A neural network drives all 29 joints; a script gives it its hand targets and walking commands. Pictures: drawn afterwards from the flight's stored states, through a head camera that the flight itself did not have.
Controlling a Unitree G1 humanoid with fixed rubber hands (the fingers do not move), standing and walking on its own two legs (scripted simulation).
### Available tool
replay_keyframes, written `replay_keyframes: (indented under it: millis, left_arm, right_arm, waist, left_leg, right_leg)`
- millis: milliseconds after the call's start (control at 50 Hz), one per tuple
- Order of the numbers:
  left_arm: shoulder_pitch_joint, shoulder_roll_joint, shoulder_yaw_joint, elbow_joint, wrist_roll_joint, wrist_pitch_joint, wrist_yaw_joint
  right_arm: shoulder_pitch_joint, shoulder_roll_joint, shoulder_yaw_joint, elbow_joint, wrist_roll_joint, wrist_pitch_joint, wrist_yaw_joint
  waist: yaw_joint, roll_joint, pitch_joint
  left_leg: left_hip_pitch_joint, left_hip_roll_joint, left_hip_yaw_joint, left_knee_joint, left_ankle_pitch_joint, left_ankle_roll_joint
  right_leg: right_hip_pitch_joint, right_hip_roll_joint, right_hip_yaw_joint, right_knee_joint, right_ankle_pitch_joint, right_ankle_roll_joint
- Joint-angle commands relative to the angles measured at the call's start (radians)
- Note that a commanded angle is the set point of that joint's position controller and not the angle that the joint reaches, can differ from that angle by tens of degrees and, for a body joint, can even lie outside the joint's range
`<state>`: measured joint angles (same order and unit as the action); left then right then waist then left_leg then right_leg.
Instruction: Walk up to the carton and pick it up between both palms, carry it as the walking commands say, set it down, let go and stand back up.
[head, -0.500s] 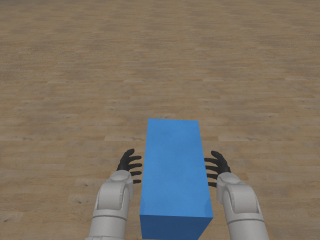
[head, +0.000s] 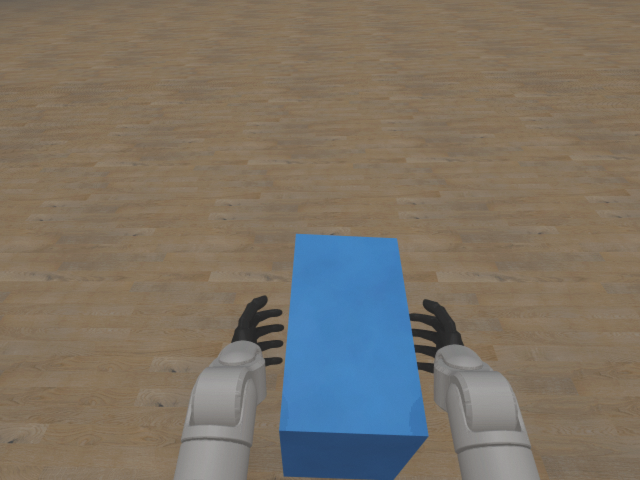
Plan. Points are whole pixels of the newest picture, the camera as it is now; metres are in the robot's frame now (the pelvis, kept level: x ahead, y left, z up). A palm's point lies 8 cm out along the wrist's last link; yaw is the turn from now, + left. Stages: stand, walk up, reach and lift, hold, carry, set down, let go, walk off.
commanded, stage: carry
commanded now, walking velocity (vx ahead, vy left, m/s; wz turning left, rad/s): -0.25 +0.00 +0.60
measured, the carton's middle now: (342, 352) +0.35 +0.01 -0.03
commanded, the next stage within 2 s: none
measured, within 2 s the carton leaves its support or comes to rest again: neither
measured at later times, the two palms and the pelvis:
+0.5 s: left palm (160, 404) +0.22 +0.21 +0.07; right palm (380, 373) +0.26 -0.03 +0.07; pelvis -0.04 +0.03 -0.01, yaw +10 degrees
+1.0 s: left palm (139, 445) +0.17 +0.20 +0.09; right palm (380, 405) +0.22 -0.03 +0.08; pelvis -0.10 +0.02 +0.00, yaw +11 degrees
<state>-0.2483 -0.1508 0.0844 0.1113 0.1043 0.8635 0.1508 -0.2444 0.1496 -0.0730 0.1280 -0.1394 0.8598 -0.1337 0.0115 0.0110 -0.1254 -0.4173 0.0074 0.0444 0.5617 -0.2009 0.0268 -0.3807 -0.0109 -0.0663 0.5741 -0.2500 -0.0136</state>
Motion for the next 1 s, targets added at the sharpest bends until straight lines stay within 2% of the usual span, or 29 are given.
replay_keyframes:
  millis: [0,40,140,160,260,280,300,320,340,380,440,480,500,520,560,580,600,640,700,720,760,780,820,840,900,920,940,960,980]
  left_arm:
    - [-0.457,-0.966,-0.693,-0.486,-0.412,0.093,-0.207]
    - [-0.374,-0.979,-0.67,-0.372,-0.376,0.198,-0.218]
    - [-0.489,-1.032,-0.691,-0.46,-0.424,0.294,-0.227]
    - [-0.47,-1.017,-0.658,-0.442,-0.42,0.306,-0.232]
    - [-0.582,-1.077,-0.651,-0.453,-0.439,0.339,-0.239]
    - [-0.584,-1.067,-0.638,-0.446,-0.432,0.346,-0.241]
    - [-0.611,-1.067,-0.617,-0.452,-0.43,0.351,-0.245]
    - [-0.596,-1.099,-0.624,-0.423,-0.439,0.354,-0.246]
    - [-0.614,-1.088,-0.63,-0.459,-0.435,0.352,-0.242]
    - [-0.654,-1.12,-0.655,-0.437,-0.437,0.359,-0.241]
    - [-0.553,-1.106,-0.608,-0.382,-0.414,0.363,-0.237]
    - [-0.571,-1.12,-0.617,-0.376,-0.411,0.363,-0.24]
    - [-0.532,-1.098,-0.607,-0.379,-0.406,0.365,-0.241]
    - [-0.555,-1.131,-0.636,-0.367,-0.427,0.359,-0.24]
    - [-0.668,-1.134,-0.629,-0.403,-0.454,0.361,-0.242]
    - [-0.659,-1.139,-0.639,-0.408,-0.47,0.364,-0.243]
    - [-0.656,-1.142,-0.647,-0.409,-0.461,0.367,-0.239]
    - [-0.739,-1.143,-0.656,-0.44,-0.493,0.367,-0.227]
    - [-0.681,-1.151,-0.642,-0.417,-0.476,0.365,-0.222]
    - [-0.659,-1.119,-0.621,-0.422,-0.467,0.363,-0.221]
    - [-0.679,-1.149,-0.628,-0.404,-0.474,0.365,-0.23]
    - [-0.649,-1.14,-0.6,-0.362,-0.452,0.37,-0.23]
    - [-0.613,-1.139,-0.582,-0.323,-0.432,0.368,-0.233]
    - [-0.627,-1.128,-0.593,-0.318,-0.443,0.371,-0.238]
    - [-0.622,-1.109,-0.597,-0.326,-0.455,0.358,-0.253]
    - [-0.622,-1.13,-0.566,-0.326,-0.445,0.35,-0.261]
    - [-0.604,-1.104,-0.543,-0.3,-0.444,0.358,-0.261]
    - [-0.621,-1.111,-0.546,-0.291,-0.445,0.356,-0.26]
    - [-0.595,-1.119,-0.55,-0.299,-0.434,0.354,-0.259]
  right_arm:
    - [-0.446,0.99,0.682,-0.465,0.418,0.088,0.187]
    - [-0.481,0.953,0.69,-0.491,0.424,0.182,0.195]
    - [-0.512,1.009,0.652,-0.485,0.45,0.289,0.214]
    - [-0.507,1.009,0.657,-0.481,0.452,0.303,0.217]
    - [-0.594,1.07,0.618,-0.472,0.464,0.335,0.227]
    - [-0.559,1.067,0.623,-0.459,0.458,0.343,0.224]
    - [-0.594,1.107,0.635,-0.457,0.466,0.353,0.225]
    - [-0.622,1.075,0.619,-0.486,0.461,0.353,0.224]
    - [-0.603,1.091,0.6,-0.46,0.467,0.354,0.227]
    - [-0.641,1.1,0.593,-0.456,0.48,0.353,0.232]
    - [-0.624,1.08,0.599,-0.48,0.487,0.359,0.227]
    - [-0.666,1.094,0.594,-0.48,0.482,0.365,0.233]
    - [-0.569,1.096,0.581,-0.422,0.452,0.36,0.235]
    - [-0.592,1.088,0.571,-0.464,0.456,0.346,0.238]
    - [-0.615,1.121,0.544,-0.416,0.446,0.357,0.236]
    - [-0.586,1.113,0.533,-0.425,0.43,0.356,0.233]
    - [-0.589,1.134,0.536,-0.408,0.436,0.359,0.232]
    - [-0.616,1.119,0.512,-0.419,0.434,0.353,0.229]
    - [-0.597,1.117,0.526,-0.444,0.432,0.347,0.221]
    - [-0.557,1.118,0.531,-0.403,0.429,0.352,0.216]
    - [-0.594,1.111,0.524,-0.432,0.421,0.344,0.215]
    - [-0.613,1.132,0.543,-0.406,0.422,0.352,0.209]
    - [-0.606,1.121,0.545,-0.407,0.42,0.35,0.209]
    - [-0.549,1.104,0.539,-0.35,0.409,0.35,0.21]
    - [-0.57,1.105,0.557,-0.383,0.412,0.33,0.203]
    - [-0.726,1.132,0.615,-0.493,0.452,0.329,0.201]
    - [-0.605,1.134,0.594,-0.377,0.434,0.349,0.204]
    - [-0.648,1.133,0.601,-0.384,0.449,0.351,0.201]
    - [-0.687,1.128,0.617,-0.434,0.467,0.349,0.207]
  waist:
    - [-0.018,-0.052,-0.353]
    - [-0.009,-0.038,-0.288]
    - [-0.003,0.057,-0.298]
    - [-0.006,0.013,-0.302]
    - [-0.006,0.072,-0.26]
    - [-0.01,-0.015,-0.222]
    - [-0.005,-0.166,-0.205]
    - [0.004,-0.227,-0.23]
    - [0.003,-0.176,-0.236]
    - [-0.012,-0.032,-0.241]
    - [-0.009,-0.193,-0.266]
    - [-0.015,0.025,-0.228]
    - [-0.021,0.177,-0.268]
    - [-0.03,0.188,-0.259]
    - [-0.026,0.12,-0.236]
    - [-0.024,0.115,-0.289]
    - [-0.02,0.168,-0.261]
    - [-0.02,0.173,-0.345]
    - [-0.021,0.169,-0.396]
    - [-0.023,0.13,-0.386]
    - [-0.019,0.24,-0.382]
    - [-0.016,0.132,-0.391]
    - [-0.018,0.113,-0.401]
    - [-0.013,0.181,-0.379]
    - [-0.026,-0.062,-0.379]
    - [-0.021,-0.182,-0.369]
    - [-0.022,-0.186,-0.348]
    - [-0.018,-0.084,-0.35]
    - [-0.015,-0.098,-0.328]
  left_leg:
    - [0.11,0.138,-0.105,-0.018,0.206,0.027]
    - [0.047,0.139,-0.122,-0.022,0.152,0.034]
    - [0.041,0.2,-0.209,-0.045,0.412,0.055]
    - [0.041,0.209,-0.238,-0.034,0.395,0.065]
    - [-0.065,0.152,-0.233,-0.047,0.122,0.028]
    - [-0.135,0.144,-0.239,-0.02,0.008,0.03]
    - [-0.209,0.057,-0.126,0.135,-0.146,0.001]
    - [-0.146,-0.001,-0.018,0.407,-0.275,-0.017]
    - [-0.145,0.026,0.034,0.538,-0.359,-0.024]
    - [-0.062,0.08,-0.008,0.425,-0.28,-0.02]
    - [0.054,0.014,0.071,0.027,-0.152,-0.029]
    - [0.209,0.119,-0.146,-0.135,0.086,0.021]
    - [0.27,0.317,-0.384,-0.159,0.366,0.101]
    - [0.273,0.365,-0.464,-0.187,0.362,0.147]
    - [0.262,0.31,-0.425,-0.221,0.09,0.131]
    - [0.349,0.282,-0.379,-0.198,0.126,0.123]
    - [0.381,0.262,-0.3,-0.159,0.369,0.115]
    - [0.395,0.242,-0.284,-0.16,0.371,0.109]
    - [0.459,0.258,-0.264,-0.097,0.736,0.109]
    - [0.439,0.262,-0.259,-0.11,0.658,0.102]
    - [0.403,0.241,-0.261,-0.127,0.378,0.092]
    - [0.336,0.215,-0.239,-0.134,0.268,0.075]
    - [0.253,0.203,-0.243,-0.124,0.328,0.04]
    - [0.208,0.167,-0.187,-0.095,0.279,0.031]
    - [0.104,0.085,-0.121,-0.013,0.177,0.005]
    - [0.101,0.057,-0.082,-0.031,0.081,0.005]
    - [0.117,0.062,-0.081,-0.04,0.052,0.008]
    - [0.165,0.075,-0.091,-0.048,0.091,0.011]
    - [0.139,0.087,-0.098,-0.071,0.158,0.015]
  right_leg:
    - [0.201,-0.154,0.112,-0.069,0.257,-0.021]
    - [0.166,-0.165,0.119,-0.065,0.147,-0.012]
    - [0.175,-0.128,0.042,0.05,0.125,0.006]
    - [0.189,-0.12,0.043,0.045,0.168,0.007]
    - [0.201,-0.172,0.087,-0.004,-0.026,-0.032]
    - [0.206,-0.216,0.136,-0.065,-0.059,-0.046]
    - [0.213,-0.336,0.235,-0.194,-0.027,-0.095]
    - [0.142,-0.466,0.283,-0.248,0.16,-0.162]
    - [0.115,-0.512,0.276,-0.251,0.241,-0.209]
    - [0.118,-0.393,0.086,-0.136,0.314,-0.129]
    - [0.191,-0.279,-0.004,-0.037,0.273,-0.056]
    - [-0.002,-0.198,-0.049,0.1,0.023,0.032]
    - [-0.131,-0.106,-0.069,0.198,-0.211,0.076]
    - [-0.17,-0.041,-0.039,0.327,-0.377,0.078]
    - [-0.208,-0.025,0.053,0.437,-0.284,0.048]
    - [-0.238,-0.022,0.07,0.445,-0.238,0.052]
    - [-0.255,-0.023,0.048,0.408,-0.216,0.062]
    - [-0.142,0.027,0.015,0.34,-0.222,0.065]
    - [-0.072,0.019,0.032,0.194,-0.241,0.055]
    - [-0.031,0.015,0.016,0.139,-0.241,0.054]
    - [0.001,0.007,0.016,-0.015,-0.234,0.044]
    - [0.125,0.008,-0.011,-0.095,-0.115,0.04]
    - [0.213,-0.034,0.03,-0.093,-0.038,0.021]
    - [0.223,-0.098,0.107,-0.138,0.013,0.005]
    - [0.275,-0.223,0.17,-0.083,0.376,-0.026]
    - [0.27,-0.225,0.137,-0.086,0.362,-0.048]
    - [0.234,-0.194,0.117,-0.104,0.265,-0.033]
    - [0.21,-0.178,0.127,-0.104,0.196,-0.034]
    - [0.21,-0.157,0.104,-0.09,0.157,-0.026]
